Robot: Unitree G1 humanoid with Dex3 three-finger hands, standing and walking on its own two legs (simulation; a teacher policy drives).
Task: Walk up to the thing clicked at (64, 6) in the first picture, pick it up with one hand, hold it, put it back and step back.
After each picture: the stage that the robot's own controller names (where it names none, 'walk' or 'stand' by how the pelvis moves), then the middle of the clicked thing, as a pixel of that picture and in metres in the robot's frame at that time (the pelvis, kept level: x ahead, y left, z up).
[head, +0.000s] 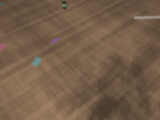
stand; (64, 5) +2.32 +0.28 -0.72
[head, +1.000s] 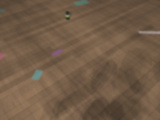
walk; (67, 15) +2.18 +0.20 -0.71
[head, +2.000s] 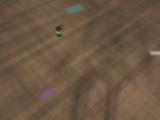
walk; (58, 31) +1.50 +0.22 -0.72
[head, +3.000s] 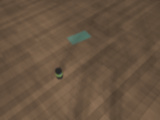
walk; (59, 73) +0.93 +0.24 -0.70
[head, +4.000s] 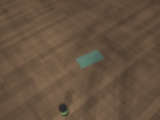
walk; (63, 110) +0.55 +0.24 -0.71
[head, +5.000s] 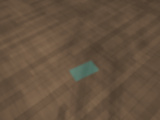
stand; out of the picture +0.40 +0.22 -0.72
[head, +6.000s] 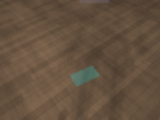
stand; out of the picture +0.38 +0.21 -0.73
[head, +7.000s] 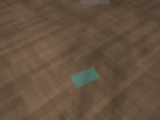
stand; out of the picture +0.37 +0.22 -0.73
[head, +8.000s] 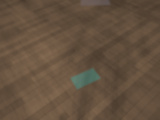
stand; out of the picture +0.36 +0.22 -0.73
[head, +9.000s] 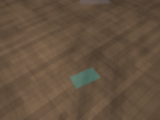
go down; out of the picture +0.36 +0.22 -0.73
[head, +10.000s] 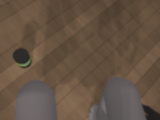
go down; (23, 58) +0.45 +0.24 -0.33
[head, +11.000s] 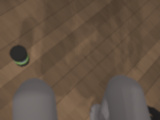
approach; (20, 56) +0.45 +0.25 -0.29
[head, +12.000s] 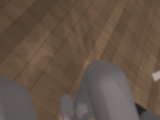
close in; out of the picture +0.43 +0.29 -0.22
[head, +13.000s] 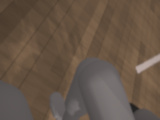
close; out of the picture +0.42 +0.30 -0.22
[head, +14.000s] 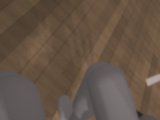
lift; out of the picture +0.39 +0.28 -0.21
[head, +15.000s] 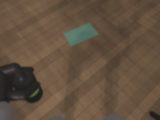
lift; (28, 86) +0.33 +0.19 -0.01
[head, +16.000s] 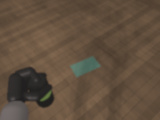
hold; (41, 91) +0.33 +0.16 +0.01
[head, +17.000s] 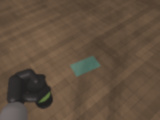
hold; (40, 92) +0.33 +0.17 -0.01
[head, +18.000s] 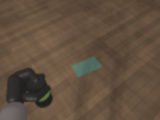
crouch; (40, 92) +0.33 +0.17 +0.00
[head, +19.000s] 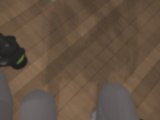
crouch; (13, 55) +0.44 +0.22 -0.10
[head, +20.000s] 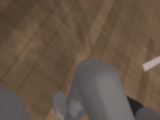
lower; out of the picture +0.42 +0.31 -0.23
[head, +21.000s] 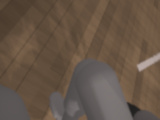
lower; out of the picture +0.42 +0.31 -0.23
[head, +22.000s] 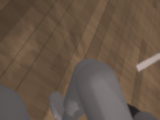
lower; out of the picture +0.42 +0.31 -0.23
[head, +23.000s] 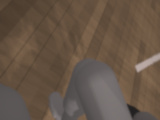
lower; out of the picture +0.42 +0.31 -0.23
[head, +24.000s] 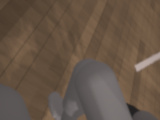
loosen; out of the picture +0.42 +0.31 -0.23
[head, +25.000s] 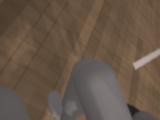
withdraw; out of the picture +0.41 +0.31 -0.22
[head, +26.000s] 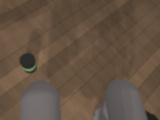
walk; (28, 64) +0.44 +0.24 -0.31
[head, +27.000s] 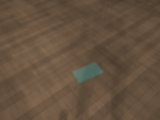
stand; out of the picture +0.37 +0.20 -0.66
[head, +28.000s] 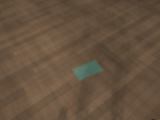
stand; out of the picture +0.39 +0.21 -0.67
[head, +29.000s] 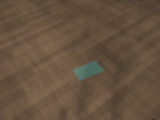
stand; out of the picture +0.39 +0.21 -0.67
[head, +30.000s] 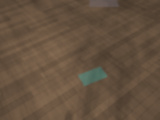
stand; out of the picture +0.41 +0.19 -0.72
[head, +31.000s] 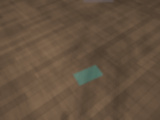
stand; out of the picture +0.36 +0.21 -0.73
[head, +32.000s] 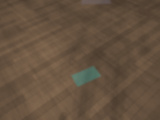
walk; out of the picture +0.37 +0.22 -0.73
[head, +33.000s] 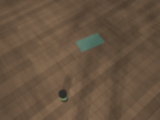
walk; (63, 96) +0.55 +0.19 -0.70
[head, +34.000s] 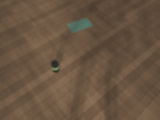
walk; (55, 66) +0.83 +0.23 -0.70
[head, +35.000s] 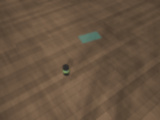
stand; (66, 70) +0.99 +0.19 -0.71
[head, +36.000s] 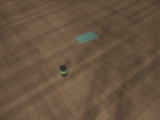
stand; (63, 70) +1.00 +0.22 -0.73
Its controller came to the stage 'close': yes
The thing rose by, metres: 0.70
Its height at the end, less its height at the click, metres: +0.00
